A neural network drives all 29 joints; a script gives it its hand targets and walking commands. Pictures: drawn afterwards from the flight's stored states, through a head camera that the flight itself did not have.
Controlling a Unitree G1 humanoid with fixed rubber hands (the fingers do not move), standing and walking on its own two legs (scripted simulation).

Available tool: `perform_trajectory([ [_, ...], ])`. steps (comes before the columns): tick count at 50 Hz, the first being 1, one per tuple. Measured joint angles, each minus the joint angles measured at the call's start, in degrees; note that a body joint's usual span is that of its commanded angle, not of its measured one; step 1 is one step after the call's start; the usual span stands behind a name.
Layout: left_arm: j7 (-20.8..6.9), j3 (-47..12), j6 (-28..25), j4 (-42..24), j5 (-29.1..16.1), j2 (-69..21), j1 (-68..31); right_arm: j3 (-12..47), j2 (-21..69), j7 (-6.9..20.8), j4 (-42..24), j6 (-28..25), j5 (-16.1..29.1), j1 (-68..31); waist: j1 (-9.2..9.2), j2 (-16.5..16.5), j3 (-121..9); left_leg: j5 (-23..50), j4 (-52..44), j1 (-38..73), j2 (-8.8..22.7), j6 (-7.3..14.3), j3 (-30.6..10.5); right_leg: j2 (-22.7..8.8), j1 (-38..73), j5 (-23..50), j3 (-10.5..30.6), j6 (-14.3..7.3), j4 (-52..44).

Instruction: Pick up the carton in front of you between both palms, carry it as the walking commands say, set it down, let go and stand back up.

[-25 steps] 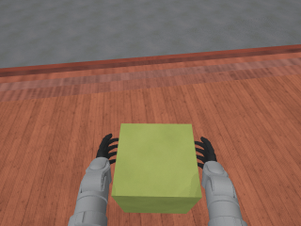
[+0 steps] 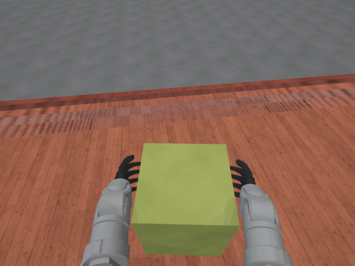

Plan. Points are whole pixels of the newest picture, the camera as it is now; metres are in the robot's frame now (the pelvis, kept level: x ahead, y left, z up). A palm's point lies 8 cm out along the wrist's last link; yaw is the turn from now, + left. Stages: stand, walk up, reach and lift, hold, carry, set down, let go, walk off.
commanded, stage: reach and lift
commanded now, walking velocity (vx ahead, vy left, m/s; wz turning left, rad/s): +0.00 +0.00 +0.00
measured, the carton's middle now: (183, 201) +0.31 +0.00 -0.06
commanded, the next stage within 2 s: hold in 0.68 s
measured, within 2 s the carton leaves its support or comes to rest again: neither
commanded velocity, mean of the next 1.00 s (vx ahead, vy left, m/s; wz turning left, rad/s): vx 0.00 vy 0.00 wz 0.00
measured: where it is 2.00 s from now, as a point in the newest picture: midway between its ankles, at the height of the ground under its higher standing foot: outside the picture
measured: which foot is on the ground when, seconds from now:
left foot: down 0.00-1.00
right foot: down 0.00-1.00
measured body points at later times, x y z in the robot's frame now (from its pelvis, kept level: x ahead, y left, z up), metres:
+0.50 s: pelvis +0.02 +0.00 +0.01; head +0.00 -0.01 +0.46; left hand +0.33 +0.15 +0.03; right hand +0.32 -0.15 +0.02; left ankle +0.03 +0.12 -0.74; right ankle +0.04 -0.13 -0.74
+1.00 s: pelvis +0.01 +0.00 +0.01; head -0.04 -0.01 +0.45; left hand +0.31 +0.15 +0.05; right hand +0.31 -0.15 +0.04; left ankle +0.03 +0.12 -0.74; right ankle +0.04 -0.13 -0.74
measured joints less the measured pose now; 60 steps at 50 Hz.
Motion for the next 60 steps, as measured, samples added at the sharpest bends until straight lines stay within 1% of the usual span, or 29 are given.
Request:
perform_trajectory([
  [7, 0.1, 0.2, 0.0, -0.4, 0.2, -0.2, -0.7, 0.1, -0.3, 0.0, -0.7, 0.3, 0.2, -0.5, 0.25, 0.0, 0.7, 0.4, -1.3, 0.8, 0.0, -0.1, 0.0, 0.0, 0.6, 0.3, 0.1, -0.1, -0.9],
  [9, 0.0, 0.3, 0.3, -0.9, -0.1, -0.2, -0.6, 0.3, -0.1, 0.0, -1.0, 0.4, 0.2, -0.5, 0.05, 0.1, 0.2, 0.6, -1.9, 0.9, 0.1, -0.2, -0.1, 0.0, 0.8, 0.4, 0.0, -0.1, -1.5],
  [12, -0.2, -1.2, 0.5, -2.1, -0.4, 0.2, 0.7, 1.5, -0.2, -0.2, -2.8, 1.0, 0.6, 0.9, 0.05, 0.1, -0.4, 0.8, -3.1, 1.9, 0.2, -0.2, -0.2, 0.0, 1.8, 0.7, -0.1, -0.2, -2.8],
  [16, -0.1, -2.4, 1.4, -2.5, -0.7, 0.5, 1.7, 2.7, -0.6, -0.3, -3.3, 2.1, 0.7, 1.9, -0.21, 0.2, -0.4, 1.1, -4.5, 3.4, 0.3, -0.2, -0.4, 0.0, 3.5, 1.0, -0.3, -0.2, -4.4],
  [24, 0.2, -4.3, 2.8, -4.3, -1.6, 1.1, 3.7, 4.8, -1.1, -0.7, -4.7, 3.3, 1.7, 3.7, 0.1, -0.1, -0.4, 1.0, -5.6, 5.0, 0.4, -0.2, -0.3, 0.1, 4.9, 0.9, -0.1, -0.3, -5.3],
  [34, 0.5, -5.3, 4.1, -5.6, -2.2, 1.3, 4.5, 5.4, -1.2, -0.5, -6.0, 4.6, 1.8, 4.3, -0.18, 0.2, -0.6, 1.1, -6.3, 6.4, 0.3, -0.1, -0.3, -0.1, 6.3, 1.0, -0.1, -0.2, -6.0],
  [39, 0.8, -7.4, 6.2, -9.2, -3.4, 1.8, 6.4, 7.5, -1.7, -1.1, -9.6, 6.6, 3.4, 6.4, 0.06, 0.0, -0.9, 1.6, -7.3, 7.6, 0.3, -0.1, -0.1, -0.1, 7.3, 1.4, 0.1, -0.1, -6.8],
  [43, 0.8, -8.2, 7.9, -10.7, -3.8, 2.0, 7.3, 8.4, -1.8, -1.0, -11.2, 8.6, 3.3, 7.2, 0.03, -0.1, -1.0, 1.8, -7.7, 8.8, 0.3, -0.1, -0.4, -0.1, 8.7, 1.6, -0.1, -0.2, -7.5],
  [46, 0.7, -8.0, 8.9, -10.6, -3.3, 1.9, 7.0, 7.9, -1.7, -0.6, -10.5, 9.3, 2.9, 6.3, -0.13, 0.0, -0.8, 1.9, -7.5, 9.0, 0.3, -0.1, -0.4, -0.1, 9.0, 1.7, -0.1, -0.2, -7.3],
  [51, 0.3, -6.3, 8.9, -8.9, -2.4, 1.5, 5.1, 6.3, -1.2, -0.3, -8.9, 9.6, 2.1, 4.3, 0.28, -0.2, -0.1, 1.6, -5.8, 8.1, 0.5, -0.2, -0.3, 0.1, 8.2, 1.5, -0.1, -0.3, -5.8],
  [54, 0.1, -5.3, 8.8, -8.3, -1.7, 1.2, 4.0, 5.3, -0.9, -0.2, -7.8, 9.4, 1.7, 3.1, 0.15, 0.0, 0.2, 1.4, -4.8, 7.3, 0.5, -0.2, -0.4, 0.2, 7.5, 1.5, -0.2, -0.3, -5.1],
  [57, -0.1, -4.9, 8.6, -8.4, -1.4, 1.0, 3.2, 4.9, -0.8, -0.2, -8.2, 8.9, 1.9, 2.7, 0.34, 0.1, 0.3, 1.3, -4.4, 6.7, 0.4, -0.2, -0.4, 0.2, 6.8, 1.4, -0.2, -0.2, -4.6],
  [60, -0.3, -3.6, 8.2, -7.2, -1.0, 0.7, 2.1, 4.0, -0.6, -0.2, -7.1, 8.3, 1.5, 1.8, 0.02, 0.2, 0.4, 1.2, -4.0, 6.5, 0.3, -0.2, -0.6, 0.1, 6.9, 1.3, -0.4, -0.2, -4.4],
])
